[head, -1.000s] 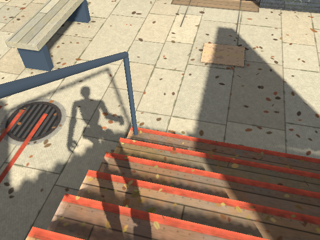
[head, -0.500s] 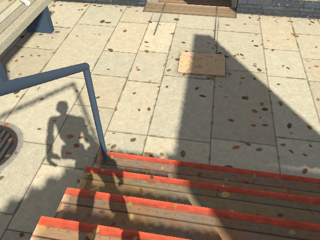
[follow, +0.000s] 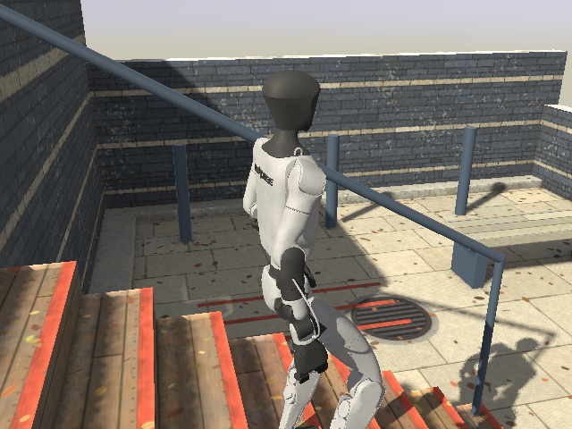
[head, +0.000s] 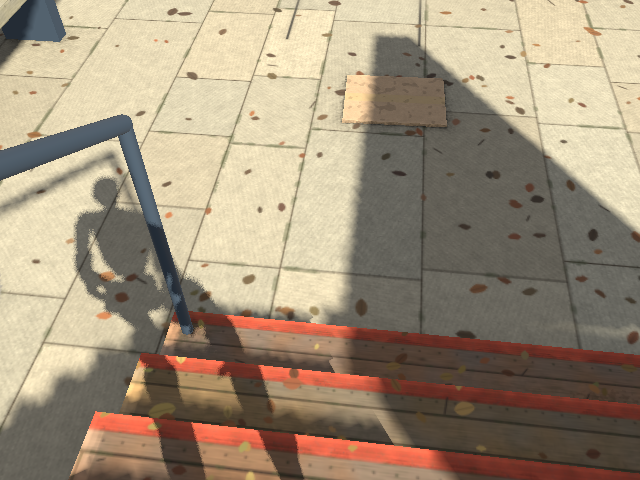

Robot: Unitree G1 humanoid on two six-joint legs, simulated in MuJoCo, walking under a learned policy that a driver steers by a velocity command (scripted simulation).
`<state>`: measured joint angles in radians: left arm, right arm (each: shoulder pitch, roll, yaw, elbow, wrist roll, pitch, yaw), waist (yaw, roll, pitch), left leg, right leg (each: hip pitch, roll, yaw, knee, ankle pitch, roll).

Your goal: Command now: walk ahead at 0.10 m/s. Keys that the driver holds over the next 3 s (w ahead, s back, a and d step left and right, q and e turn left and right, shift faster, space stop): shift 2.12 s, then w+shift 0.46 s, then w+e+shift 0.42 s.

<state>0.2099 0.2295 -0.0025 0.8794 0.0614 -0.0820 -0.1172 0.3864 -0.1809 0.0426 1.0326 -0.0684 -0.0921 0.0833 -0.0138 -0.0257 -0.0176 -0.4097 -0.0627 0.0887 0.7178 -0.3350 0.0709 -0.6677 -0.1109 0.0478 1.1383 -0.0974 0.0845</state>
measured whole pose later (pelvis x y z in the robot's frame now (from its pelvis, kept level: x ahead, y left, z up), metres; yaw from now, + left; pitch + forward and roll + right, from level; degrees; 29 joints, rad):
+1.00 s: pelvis +0.04 -0.03 +0.03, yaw -1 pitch -1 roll +0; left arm 0.23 0.26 0.05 1.03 0.00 -0.04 -0.08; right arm 0.29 -0.24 -0.05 1.05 -0.01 -0.02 0.07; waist 0.00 0.01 0.05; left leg -0.16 0.03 0.06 0.46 -0.28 0.00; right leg -0.14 -0.01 -0.03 0.44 -0.28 0.00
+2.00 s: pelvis +0.04 -0.04 +0.03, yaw -1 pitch -1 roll +0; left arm 0.38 0.16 0.03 1.10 0.00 -0.02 -0.09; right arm 0.40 -0.14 -0.03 1.15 -0.01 0.01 0.06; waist 0.00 0.01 0.03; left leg -0.16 0.05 0.06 0.42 -0.25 -0.02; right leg -0.13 0.01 -0.03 0.40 -0.25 -0.02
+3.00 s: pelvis +0.39 +0.01 -0.18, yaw -17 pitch -1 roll -1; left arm 0.45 0.18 0.03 1.06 0.00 -0.06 0.02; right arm 0.15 -0.19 -0.04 0.91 -0.06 -0.07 0.00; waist 0.02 0.02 0.02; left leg -0.73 0.11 -0.10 0.96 0.16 -0.04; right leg -0.21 0.19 0.04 0.85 -0.61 -0.15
